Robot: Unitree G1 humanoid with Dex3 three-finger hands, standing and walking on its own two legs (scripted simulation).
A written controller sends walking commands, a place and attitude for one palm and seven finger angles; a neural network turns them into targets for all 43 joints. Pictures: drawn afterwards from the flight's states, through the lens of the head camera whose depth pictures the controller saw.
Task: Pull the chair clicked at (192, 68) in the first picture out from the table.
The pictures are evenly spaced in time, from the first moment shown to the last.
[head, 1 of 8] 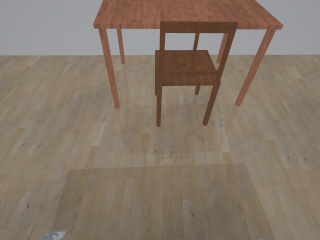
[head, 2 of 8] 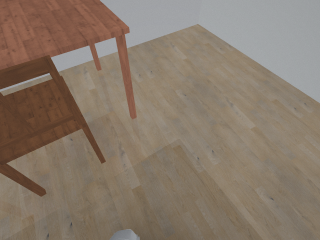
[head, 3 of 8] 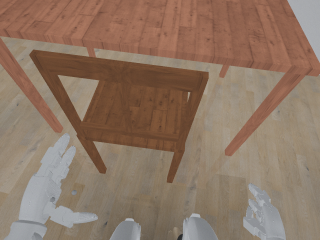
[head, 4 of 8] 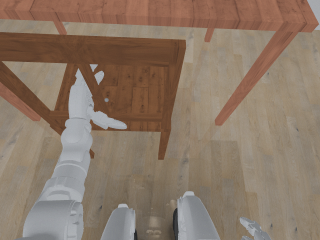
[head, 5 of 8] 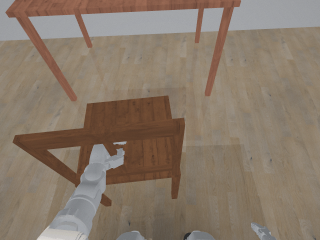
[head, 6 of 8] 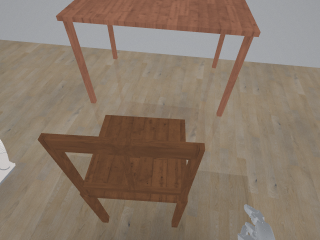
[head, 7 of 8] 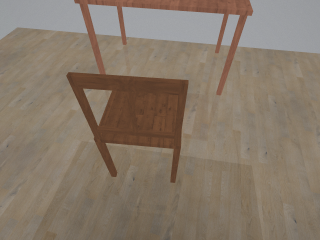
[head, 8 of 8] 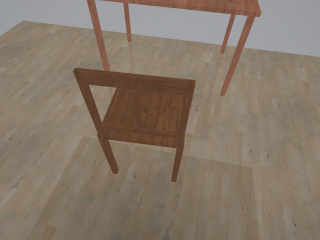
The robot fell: no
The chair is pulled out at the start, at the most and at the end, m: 0.00 0.69 0.69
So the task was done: yes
